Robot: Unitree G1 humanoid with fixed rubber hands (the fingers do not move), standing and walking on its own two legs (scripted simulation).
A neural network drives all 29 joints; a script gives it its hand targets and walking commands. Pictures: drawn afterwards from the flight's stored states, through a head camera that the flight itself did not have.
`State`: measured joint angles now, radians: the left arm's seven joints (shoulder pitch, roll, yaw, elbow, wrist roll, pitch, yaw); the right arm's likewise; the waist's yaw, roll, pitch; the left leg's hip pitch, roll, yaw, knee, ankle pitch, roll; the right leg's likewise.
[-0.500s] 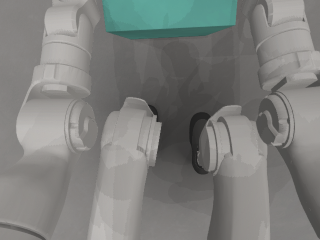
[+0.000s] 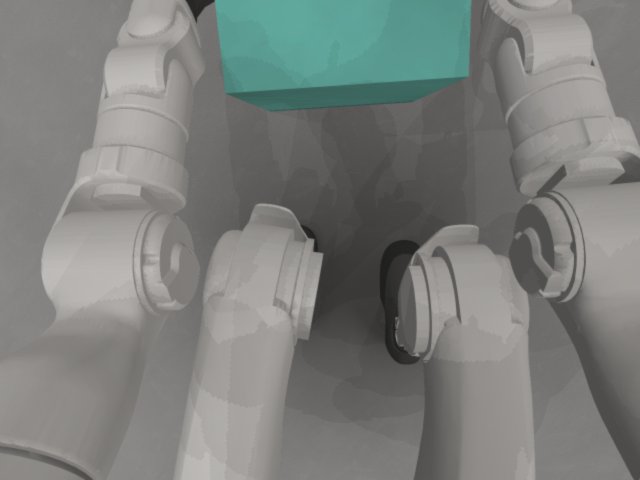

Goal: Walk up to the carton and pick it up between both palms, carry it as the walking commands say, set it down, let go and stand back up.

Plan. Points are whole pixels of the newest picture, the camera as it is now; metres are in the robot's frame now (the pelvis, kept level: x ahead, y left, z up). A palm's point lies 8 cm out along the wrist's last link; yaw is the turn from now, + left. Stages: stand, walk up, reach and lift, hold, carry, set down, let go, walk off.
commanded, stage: set down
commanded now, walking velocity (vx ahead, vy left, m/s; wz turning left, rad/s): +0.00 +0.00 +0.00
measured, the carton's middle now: out of the picture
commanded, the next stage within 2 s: none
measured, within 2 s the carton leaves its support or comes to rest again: neither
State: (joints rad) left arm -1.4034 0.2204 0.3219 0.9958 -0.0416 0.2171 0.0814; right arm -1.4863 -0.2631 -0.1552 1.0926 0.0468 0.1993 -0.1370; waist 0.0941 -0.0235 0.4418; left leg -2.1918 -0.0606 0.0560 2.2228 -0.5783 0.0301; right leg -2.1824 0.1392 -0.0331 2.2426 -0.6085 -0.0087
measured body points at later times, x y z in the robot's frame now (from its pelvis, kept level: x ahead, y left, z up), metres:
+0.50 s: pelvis +0.01 -0.01 +0.00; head +0.37 +0.01 +0.26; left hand +0.52 +0.20 -0.18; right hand +0.57 -0.09 -0.18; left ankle +0.12 +0.10 -0.33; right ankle +0.11 -0.10 -0.33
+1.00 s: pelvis +0.01 +0.00 +0.00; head +0.37 +0.02 +0.26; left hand +0.52 +0.21 -0.19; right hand +0.56 -0.10 -0.19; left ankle +0.12 +0.10 -0.33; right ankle +0.11 -0.10 -0.33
